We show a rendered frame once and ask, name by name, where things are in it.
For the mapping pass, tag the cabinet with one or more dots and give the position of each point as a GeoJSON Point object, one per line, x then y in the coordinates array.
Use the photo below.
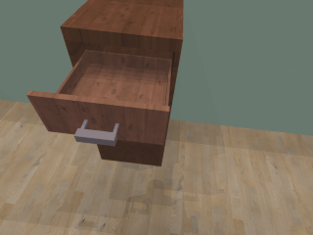
{"type": "Point", "coordinates": [148, 28]}

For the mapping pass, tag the drawer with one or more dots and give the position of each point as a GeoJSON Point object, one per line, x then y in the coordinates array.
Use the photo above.
{"type": "Point", "coordinates": [106, 88]}

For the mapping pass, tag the handle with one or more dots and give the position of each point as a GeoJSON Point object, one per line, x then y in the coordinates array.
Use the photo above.
{"type": "Point", "coordinates": [99, 137]}

